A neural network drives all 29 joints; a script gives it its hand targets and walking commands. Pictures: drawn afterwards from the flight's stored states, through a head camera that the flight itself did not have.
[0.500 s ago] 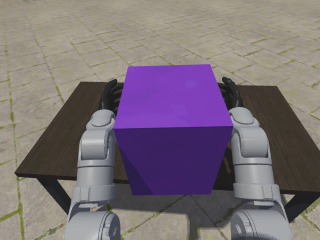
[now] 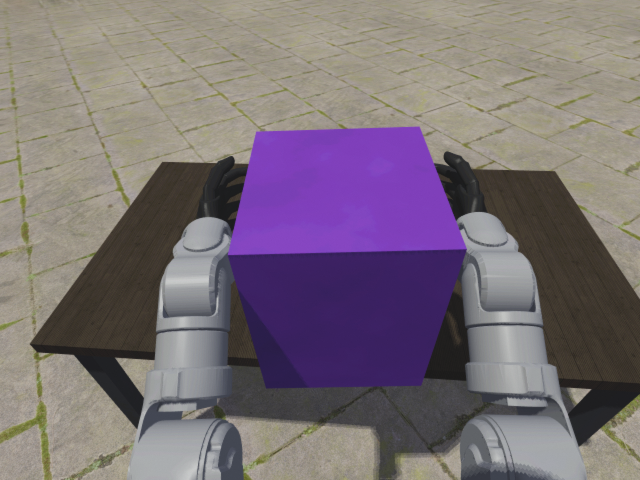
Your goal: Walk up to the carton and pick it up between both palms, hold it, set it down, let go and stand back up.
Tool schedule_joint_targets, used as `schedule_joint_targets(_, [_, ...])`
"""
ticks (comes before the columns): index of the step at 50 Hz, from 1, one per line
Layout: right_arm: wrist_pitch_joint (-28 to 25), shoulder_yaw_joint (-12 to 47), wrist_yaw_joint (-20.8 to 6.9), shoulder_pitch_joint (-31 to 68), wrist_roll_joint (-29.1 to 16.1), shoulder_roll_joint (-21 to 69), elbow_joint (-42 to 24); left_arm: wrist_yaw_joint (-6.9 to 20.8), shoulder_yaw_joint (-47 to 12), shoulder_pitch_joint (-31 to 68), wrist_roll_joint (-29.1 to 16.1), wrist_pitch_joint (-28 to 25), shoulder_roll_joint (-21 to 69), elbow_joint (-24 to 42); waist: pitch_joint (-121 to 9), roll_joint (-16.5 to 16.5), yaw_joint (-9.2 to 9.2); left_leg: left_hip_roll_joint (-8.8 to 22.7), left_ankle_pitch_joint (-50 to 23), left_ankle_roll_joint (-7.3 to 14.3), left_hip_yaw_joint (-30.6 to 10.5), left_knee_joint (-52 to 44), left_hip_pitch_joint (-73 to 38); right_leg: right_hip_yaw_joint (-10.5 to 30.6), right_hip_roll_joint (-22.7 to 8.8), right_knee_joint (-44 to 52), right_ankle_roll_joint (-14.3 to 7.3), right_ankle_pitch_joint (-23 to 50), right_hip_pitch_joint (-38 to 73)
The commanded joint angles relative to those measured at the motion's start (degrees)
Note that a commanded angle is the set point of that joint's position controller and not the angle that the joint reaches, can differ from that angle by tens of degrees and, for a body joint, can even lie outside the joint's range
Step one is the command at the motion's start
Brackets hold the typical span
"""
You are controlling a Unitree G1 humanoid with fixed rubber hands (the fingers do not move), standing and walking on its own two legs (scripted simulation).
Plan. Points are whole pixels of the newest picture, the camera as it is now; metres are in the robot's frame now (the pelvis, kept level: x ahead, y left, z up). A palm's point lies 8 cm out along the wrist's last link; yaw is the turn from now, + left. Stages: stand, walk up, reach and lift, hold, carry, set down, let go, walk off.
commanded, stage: hold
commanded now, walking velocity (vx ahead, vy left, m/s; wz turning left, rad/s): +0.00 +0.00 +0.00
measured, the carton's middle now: (340, 261) +0.35 +0.00 +0.13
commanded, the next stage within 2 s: none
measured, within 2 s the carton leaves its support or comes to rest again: neither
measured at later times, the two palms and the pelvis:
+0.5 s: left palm (218, 224) +0.36 +0.14 +0.19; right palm (470, 221) +0.36 -0.15 +0.19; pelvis +0.00 +0.00 +0.00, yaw +0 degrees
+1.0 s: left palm (218, 225) +0.35 +0.14 +0.19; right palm (473, 221) +0.36 -0.15 +0.19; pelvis +0.00 +0.00 +0.00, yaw +0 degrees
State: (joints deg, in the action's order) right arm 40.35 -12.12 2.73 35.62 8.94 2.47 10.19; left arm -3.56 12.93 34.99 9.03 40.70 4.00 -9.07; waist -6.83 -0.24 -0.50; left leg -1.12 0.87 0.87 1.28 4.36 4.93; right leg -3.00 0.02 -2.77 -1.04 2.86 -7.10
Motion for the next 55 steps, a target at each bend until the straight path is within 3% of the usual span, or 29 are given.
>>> schedule_joint_targets(1, [-3.6, 21.8, -6.6, 33.4, -8.1, 25.2, -9.6, 8.0, -23.3, 34.3, -8.1, -3.5, 23.2, 9.0, -21.2, 0.9, 0.31, -0.1, -4.5, -1.3, -1.1, -0.3, -0.3, 2.6, 0.3, -2.9, 1.3, 4.0, 16.5])
schedule_joint_targets(5, [-3.0, 22.3, -6.4, 32.4, -8.7, 25.1, -9.6, 7.8, -23.7, 33.0, -8.0, -3.0, 23.1, 9.2, -20.6, -0.2, -0.08, -0.3, -5.5, -1.7, -1.0, -0.1, -0.1, 2.9, 0.3, -2.8, 1.1, 4.8, 16.6])
schedule_joint_targets(16, [-1.9, 23.4, -6.4, 31.4, -9.4, 24.6, -13.5, 7.2, -25.1, 32.1, -9.2, -1.7, 23.6, 12.8, -20.4, 1.1, 0.06, -0.1, -7.6, -1.7, -1.1, 0.2, -1.7, 3.0, 0.3, -3.1, 1.3, 6.8, 16.7])
schedule_joint_targets(28, [-1.2, 23.5, -6.9, 30.4, -9.3, 24.6, -13.4, 7.6, -24.9, 30.8, -8.9, -0.8, 23.2, 12.4, -18.9, 1.2, 0.47, -0.1, -4.6, -1.7, -1.2, -0.3, 0.0, 2.8, 0.3, -3.2, 1.3, 4.5, 16.2])
schedule_joint_targets(32, [-1.1, 22.8, -6.9, 30.4, -9.3, 24.7, -12.2, 7.5, -25.0, 32.1, -8.6, -0.7, 23.6, 13.2, -19.0, -0.4, 0.21, -0.2, -4.5, -1.9, -1.0, -0.2, -0.3, 2.8, 0.5, -2.7, 1.1, 3.9, 16.0])
schedule_joint_targets(34, [-1.1, 23.5, -6.9, 30.7, -9.4, 24.8, -13.5, 7.5, -24.7, 31.0, -8.8, -0.8, 23.1, 12.9, -19.9, 1.2, 0.07, -0.1, -4.5, -1.7, -1.1, -0.2, -0.9, 2.6, 0.6, -2.8, 1.4, 3.9, 16.7])
schedule_joint_targets(38, [-1.1, 23.0, -6.9, 30.7, -9.4, 23.9, -12.7, 7.5, -24.5, 30.5, -8.4, -0.7, 23.1, 11.3, -18.8, 0.0, 0.18, -0.3, -4.3, -2.0, -0.9, -0.4, -0.8, 2.7, 0.4, -2.5, 1.2, 3.6, 15.6])
schedule_joint_targets(46, [-1.3, 22.6, -6.9, 30.4, -8.9, 23.9, -12.3, 7.7, -23.9, 30.6, -8.3, -0.9, 22.4, 11.3, -18.7, 1.2, 0.26, -0.5, -4.9, -1.9, -1.1, -0.5, 0.1, 3.0, 0.3, -3.1, 1.5, 5.2, 17.1])
schedule_joint_targets(52, [-1.8, 22.4, -7.2, 31.5, -8.9, 24.2, -11.5, 8.0, -23.7, 32.5, -8.1, -1.6, 22.7, 11.9, -19.5, 0.1, 0.03, -0.4, -2.8, -1.7, -0.7, -0.6, 0.1, 2.8, 0.5, -2.8, 1.6, 2.3, 15.9])
schedule_joint_targets(55, [-2.0, 22.9, -7.0, 31.8, -9.2, 24.9, -11.8, 7.8, -23.8, 32.5, -8.6, -1.9, 22.8, 11.6, -20.0, 1.7, 0.17, -0.3, -2.9, -1.5, -1.2, -0.6, 0.0, 2.8, 0.6, -3.1, 1.4, 2.9, 16.2])
